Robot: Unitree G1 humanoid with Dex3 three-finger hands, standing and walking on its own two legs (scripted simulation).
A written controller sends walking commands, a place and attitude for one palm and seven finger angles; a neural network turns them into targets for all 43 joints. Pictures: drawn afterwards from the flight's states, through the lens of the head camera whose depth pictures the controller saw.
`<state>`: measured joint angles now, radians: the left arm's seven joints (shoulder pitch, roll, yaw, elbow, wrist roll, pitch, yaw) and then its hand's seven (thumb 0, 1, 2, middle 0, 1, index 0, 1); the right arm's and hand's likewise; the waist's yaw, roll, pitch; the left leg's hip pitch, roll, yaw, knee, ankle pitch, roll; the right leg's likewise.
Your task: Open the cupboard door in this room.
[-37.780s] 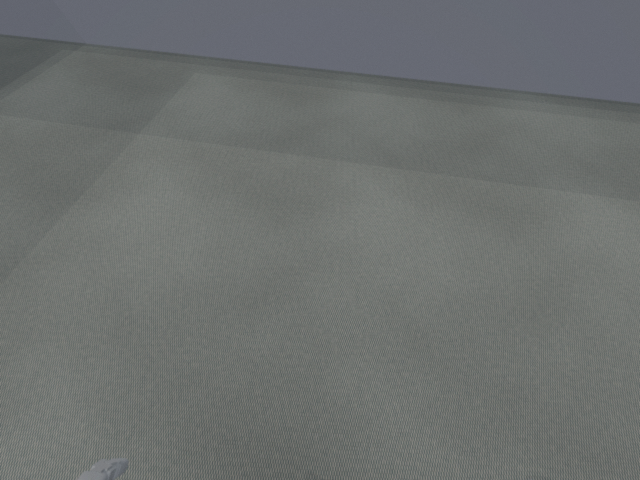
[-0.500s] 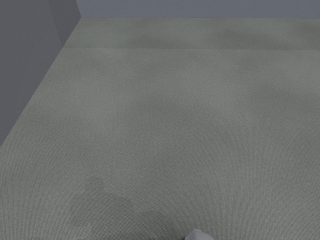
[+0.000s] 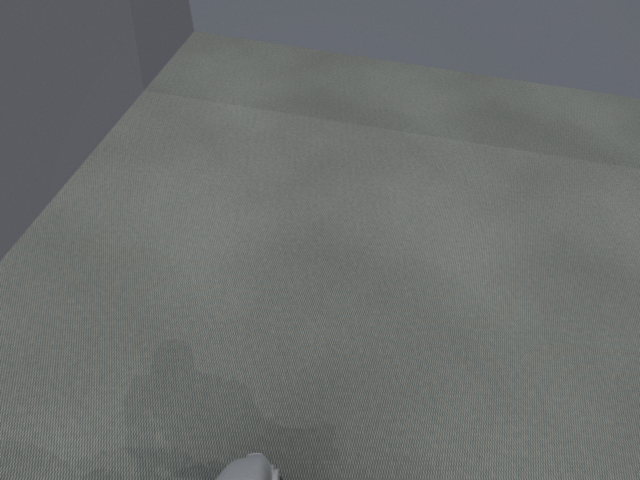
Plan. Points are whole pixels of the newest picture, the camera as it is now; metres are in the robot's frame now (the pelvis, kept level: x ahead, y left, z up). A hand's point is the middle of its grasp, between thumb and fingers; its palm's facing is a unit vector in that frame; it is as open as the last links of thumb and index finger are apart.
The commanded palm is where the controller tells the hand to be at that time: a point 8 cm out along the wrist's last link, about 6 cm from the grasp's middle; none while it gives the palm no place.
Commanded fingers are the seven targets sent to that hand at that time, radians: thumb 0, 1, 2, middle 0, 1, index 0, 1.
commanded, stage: turn to face it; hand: left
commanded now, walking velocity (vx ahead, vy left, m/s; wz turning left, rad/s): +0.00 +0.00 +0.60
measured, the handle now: out of the picture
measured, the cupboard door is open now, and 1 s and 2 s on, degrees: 44 44 44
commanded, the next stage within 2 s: none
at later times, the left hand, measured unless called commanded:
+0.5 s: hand out of the picture +0.08 +0.15 -0.13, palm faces +0.29 -0.92 -0.27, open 7.4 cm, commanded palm none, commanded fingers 0.00 0.90 0.90 -0.20 -0.30 -0.20 -0.30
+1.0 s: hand out of the picture +0.06 +0.16 -0.14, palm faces +0.58 -0.76 -0.29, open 7.4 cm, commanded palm none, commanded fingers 0.00 0.90 0.90 -0.20 -0.30 -0.20 -0.30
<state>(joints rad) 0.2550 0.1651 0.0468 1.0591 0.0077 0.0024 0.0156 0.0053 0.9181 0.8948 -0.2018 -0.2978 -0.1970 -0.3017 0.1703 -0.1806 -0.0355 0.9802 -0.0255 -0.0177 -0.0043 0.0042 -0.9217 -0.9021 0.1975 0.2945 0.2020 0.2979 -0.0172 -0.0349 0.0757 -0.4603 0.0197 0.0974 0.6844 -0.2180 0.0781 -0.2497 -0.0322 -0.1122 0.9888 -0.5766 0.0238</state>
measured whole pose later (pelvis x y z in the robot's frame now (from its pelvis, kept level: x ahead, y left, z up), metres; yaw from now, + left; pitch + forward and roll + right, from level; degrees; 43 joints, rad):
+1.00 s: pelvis +0.10 -0.08 +0.01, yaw +36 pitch +2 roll +0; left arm 0.17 0.25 0.07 0.84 0.02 0.02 0.00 0.01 0.91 0.90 -0.20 -0.30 -0.19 -0.30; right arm 0.15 -0.23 -0.07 0.89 -0.02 0.06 0.01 0.01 -0.90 -0.90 0.20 0.30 0.21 0.30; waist -0.01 0.01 0.08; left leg -0.38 -0.02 -0.09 0.62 -0.28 -0.02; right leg -0.34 -0.05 -0.03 0.62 -0.34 0.05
